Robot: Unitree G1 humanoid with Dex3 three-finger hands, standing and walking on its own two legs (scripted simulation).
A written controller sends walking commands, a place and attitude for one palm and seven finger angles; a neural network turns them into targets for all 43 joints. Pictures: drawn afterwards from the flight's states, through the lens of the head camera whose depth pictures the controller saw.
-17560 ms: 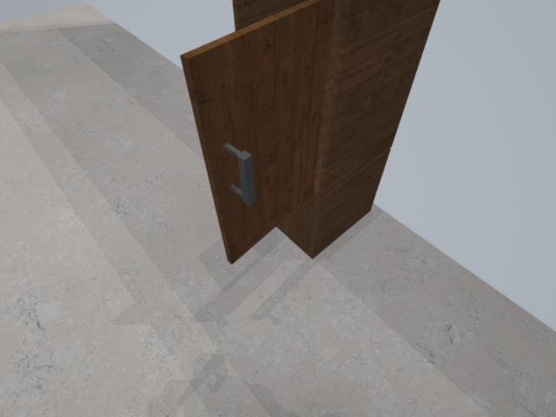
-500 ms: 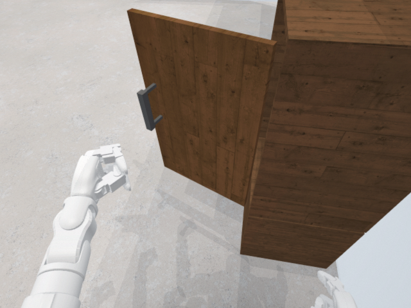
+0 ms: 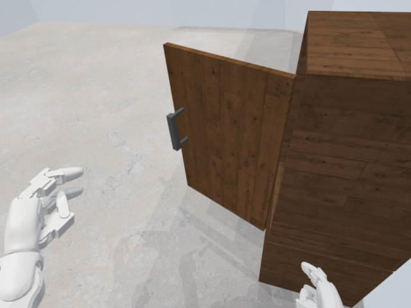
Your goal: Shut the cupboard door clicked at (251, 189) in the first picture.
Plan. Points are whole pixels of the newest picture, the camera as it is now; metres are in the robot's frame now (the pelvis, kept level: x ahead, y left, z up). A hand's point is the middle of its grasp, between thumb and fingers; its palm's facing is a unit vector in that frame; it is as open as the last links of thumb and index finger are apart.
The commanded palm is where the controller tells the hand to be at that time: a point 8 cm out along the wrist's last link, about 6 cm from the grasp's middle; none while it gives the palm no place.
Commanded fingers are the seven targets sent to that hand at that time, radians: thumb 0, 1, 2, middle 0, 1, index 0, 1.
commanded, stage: draw the hand back to the body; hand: left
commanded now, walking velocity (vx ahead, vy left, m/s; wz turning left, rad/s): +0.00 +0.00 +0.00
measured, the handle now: (178, 129) +0.63 +0.17 -0.01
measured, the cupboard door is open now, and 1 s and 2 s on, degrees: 68 68 68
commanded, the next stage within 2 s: step back with the hand held close in 0.48 s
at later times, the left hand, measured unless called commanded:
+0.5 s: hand (45, 234) +0.17 +0.26 +0.15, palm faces +0.45 -0.80 -0.40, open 7.4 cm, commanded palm +0.13 +0.30 +0.17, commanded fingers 0.00 0.90 0.90 -0.20 -0.30 -0.20 -0.30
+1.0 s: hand (21, 237) +0.16 +0.29 +0.15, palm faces +0.39 -0.78 -0.50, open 7.4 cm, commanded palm +0.10 +0.33 +0.17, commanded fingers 0.00 0.90 0.90 -0.20 -0.30 -0.20 -0.30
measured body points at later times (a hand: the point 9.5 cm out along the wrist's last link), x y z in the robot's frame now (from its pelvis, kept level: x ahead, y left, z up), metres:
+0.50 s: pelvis -0.02 +0.00 +0.00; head -0.05 -0.03 +0.45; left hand +0.14 +0.30 +0.18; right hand +0.17 -0.22 -0.09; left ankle -0.04 +0.12 -0.74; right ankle -0.02 -0.11 -0.74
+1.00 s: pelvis -0.04 +0.03 -0.01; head -0.04 +0.02 +0.44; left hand +0.14 +0.33 +0.18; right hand +0.12 -0.22 -0.09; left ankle -0.04 +0.12 -0.74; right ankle -0.02 -0.11 -0.74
